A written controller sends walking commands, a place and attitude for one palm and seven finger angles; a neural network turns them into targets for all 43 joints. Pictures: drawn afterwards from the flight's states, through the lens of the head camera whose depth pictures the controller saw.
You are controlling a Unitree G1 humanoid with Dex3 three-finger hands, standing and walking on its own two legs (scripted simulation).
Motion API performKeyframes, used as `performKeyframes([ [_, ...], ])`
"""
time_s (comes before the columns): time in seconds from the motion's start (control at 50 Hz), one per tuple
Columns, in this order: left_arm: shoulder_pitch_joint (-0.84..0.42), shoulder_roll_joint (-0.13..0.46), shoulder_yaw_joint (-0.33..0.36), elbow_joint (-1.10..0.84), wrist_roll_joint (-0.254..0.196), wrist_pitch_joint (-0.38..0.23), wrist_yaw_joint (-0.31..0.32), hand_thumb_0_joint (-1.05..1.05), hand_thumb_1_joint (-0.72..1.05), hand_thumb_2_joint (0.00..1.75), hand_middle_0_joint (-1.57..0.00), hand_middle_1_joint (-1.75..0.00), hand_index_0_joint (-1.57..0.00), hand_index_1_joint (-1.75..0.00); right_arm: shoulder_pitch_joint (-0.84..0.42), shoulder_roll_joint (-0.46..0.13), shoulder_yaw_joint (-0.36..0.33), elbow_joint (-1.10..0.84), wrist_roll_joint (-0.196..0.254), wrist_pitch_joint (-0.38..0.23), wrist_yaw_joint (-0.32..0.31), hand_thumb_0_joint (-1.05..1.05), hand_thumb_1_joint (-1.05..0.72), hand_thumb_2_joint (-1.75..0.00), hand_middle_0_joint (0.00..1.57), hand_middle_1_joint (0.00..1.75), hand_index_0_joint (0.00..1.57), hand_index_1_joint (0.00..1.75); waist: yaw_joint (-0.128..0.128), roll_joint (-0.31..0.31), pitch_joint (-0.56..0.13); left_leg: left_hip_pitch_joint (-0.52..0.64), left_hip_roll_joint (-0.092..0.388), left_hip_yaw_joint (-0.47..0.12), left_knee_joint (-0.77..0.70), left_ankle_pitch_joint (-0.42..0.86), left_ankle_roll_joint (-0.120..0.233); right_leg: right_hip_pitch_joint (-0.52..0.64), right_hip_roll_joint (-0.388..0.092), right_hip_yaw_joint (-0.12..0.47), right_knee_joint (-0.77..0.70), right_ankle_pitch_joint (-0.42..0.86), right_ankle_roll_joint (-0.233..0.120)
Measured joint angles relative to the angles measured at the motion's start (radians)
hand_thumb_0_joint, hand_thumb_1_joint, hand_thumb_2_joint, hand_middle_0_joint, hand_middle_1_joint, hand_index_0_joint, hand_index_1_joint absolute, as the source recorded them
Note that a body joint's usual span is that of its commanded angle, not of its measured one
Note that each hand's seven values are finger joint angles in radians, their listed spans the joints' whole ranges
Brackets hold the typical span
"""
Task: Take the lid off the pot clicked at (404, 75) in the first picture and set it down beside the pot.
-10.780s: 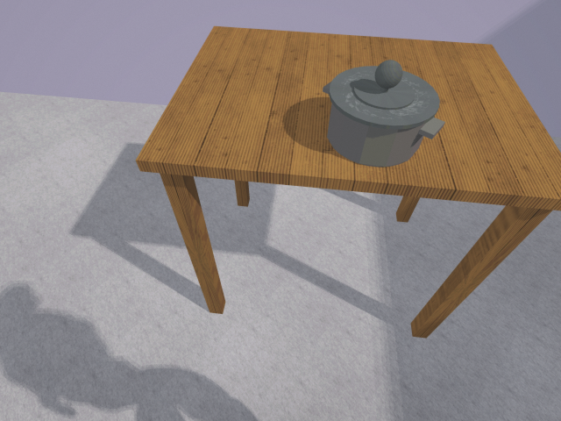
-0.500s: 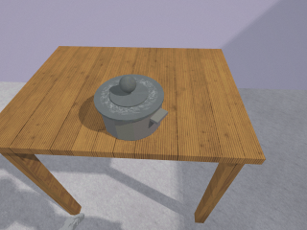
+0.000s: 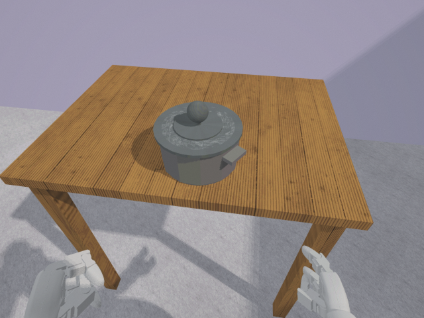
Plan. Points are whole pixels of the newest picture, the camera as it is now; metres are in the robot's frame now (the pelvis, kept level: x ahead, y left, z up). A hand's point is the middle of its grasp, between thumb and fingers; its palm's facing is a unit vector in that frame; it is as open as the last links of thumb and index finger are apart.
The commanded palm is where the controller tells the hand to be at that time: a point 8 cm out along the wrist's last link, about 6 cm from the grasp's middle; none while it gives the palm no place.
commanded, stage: raise the hand higher, near the body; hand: left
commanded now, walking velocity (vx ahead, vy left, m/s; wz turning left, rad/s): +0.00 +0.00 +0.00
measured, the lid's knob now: (197, 111) +0.49 +0.11 +0.16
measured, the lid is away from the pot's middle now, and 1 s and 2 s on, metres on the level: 0.00 0.00 0.00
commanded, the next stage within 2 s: reach forward and open the fingers in 0.86 s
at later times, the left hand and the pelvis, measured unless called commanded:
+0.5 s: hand (74, 252) +0.17 +0.24 +0.11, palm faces +0.32 -0.84 -0.43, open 3.1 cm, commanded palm +0.11 +0.27 +0.14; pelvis +0.01 +0.01 +0.00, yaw -2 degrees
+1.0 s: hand (68, 209) +0.20 +0.24 +0.18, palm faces +0.40 -0.77 -0.50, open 3.1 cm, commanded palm +0.15 +0.27 +0.20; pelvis +0.02 +0.01 +0.00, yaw -2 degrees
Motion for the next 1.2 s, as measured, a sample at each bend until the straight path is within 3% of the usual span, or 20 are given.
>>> performKeyframes([
  [0.24,0.038,0.049,0.095,-0.105,0.007,-0.017,0.01,0.01,0.89,0.89,-1.28,-1.49,-1.28,-1.49,0.067,-0.003,-0.022,0.097,0.009,-0.008,-0.007,0.02,-0.9,-0.9,0.2,0.3,0.21,0.3,-0.027,0.022,0.027,0.024,0.003,0.025,-0.021,-0.002,0.004,0.01,0.003,0.025,-0.007,0.0,0.004],
  [0.46,0.033,0.065,0.124,-0.181,0.007,-0.042,0.022,0.01,0.89,0.89,-1.29,-1.5,-1.29,-1.5,0.022,-0.033,-0.057,0.085,0.017,-0.035,-0.019,0.02,-0.91,-0.9,0.2,0.3,0.2,0.3,-0.021,0.012,0.013,0.039,0.002,0.033,-0.029,-0.009,0.007,0.019,0.003,0.034,-0.008,-0.009,0.007],
  [0.74,-0.053,0.07,0.146,-0.264,-0.003,-0.044,0.019,0.01,0.89,0.89,-1.3,-1.5,-1.3,-1.5,-0.007,-0.01,-0.018,0.055,0.009,-0.036,-0.001,0.02,-0.9,-0.9,0.2,0.3,0.21,0.3,0.005,0.019,0.02,0.047,-0.001,0.025,-0.03,-0.013,0.008,0.034,0.0,0.026,-0.016,-0.011,0.01],
  [0.98,-0.125,0.09,0.19,-0.305,-0.016,-0.06,0.02,0.01,0.89,0.89,-1.3,-1.5,-1.3,-1.5,0.016,-0.014,-0.008,0.079,0.008,-0.015,0.006,0.02,-0.9,-0.9,0.2,0.3,0.21,0.3,-0.004,0.022,0.029,0.048,-0.002,0.029,-0.035,-0.01,0.009,0.031,-0.002,0.03,-0.018,-0.009,0.011],
  [1.02,-0.136,0.133,0.175,-0.342,0.171,0.001,0.051,0.01,0.88,0.9,-1.3,-1.5,-1.3,-1.49,0.029,-0.03,-0.002,0.054,-0.003,0.025,0.011,0.02,-0.9,-0.9,0.2,0.3,0.21,0.3,0.006,0.021,0.005,0.016,-0.002,0.035,-0.023,-0.013,0.009,-0.005,-0.002,0.035,0.001,-0.012,0.011],
  [1.1,-0.172,0.234,0.144,-0.391,0.443,0.115,0.075,0.01,0.84,0.92,-1.29,-1.45,-1.29,-1.45,0.0,-0.067,-0.006,0.011,-0.008,0.127,0.032,0.02,-0.9,-0.9,0.2,0.3,0.21,0.3,0.012,0.036,-0.001,-0.04,-0.008,0.048,0.004,-0.015,0.011,-0.072,-0.007,0.046,0.045,-0.021,0.011],
  [1.16,-0.176,0.315,0.136,-0.392,0.589,0.188,0.047,0.01,0.79,0.96,-1.28,-1.39,-1.28,-1.39,-0.035,-0.09,-0.009,-0.015,0.004,0.207,0.043,0.02,-0.9,-0.9,0.2,0.3,0.21,0.3,0.014,0.057,0.001,-0.067,-0.006,0.062,0.014,-0.014,0.014,-0.104,-0.005,0.059,0.058,-0.017,0.013],
  [1.2,-0.197,0.363,0.124,-0.371,0.657,0.217,0.014,0.01,0.74,0.99,-1.27,-1.34,-1.27,-1.34,-0.051,-0.103,-0.013,-0.023,0.013,0.24,0.045,0.02,-0.9,-0.9,0.2,0.3,0.21,0.3,0.014,0.071,-0.003,-0.078,-0.008,0.062,0.016,-0.012,0.016,-0.115,-0.007,0.06,0.061,-0.015,0.015],
])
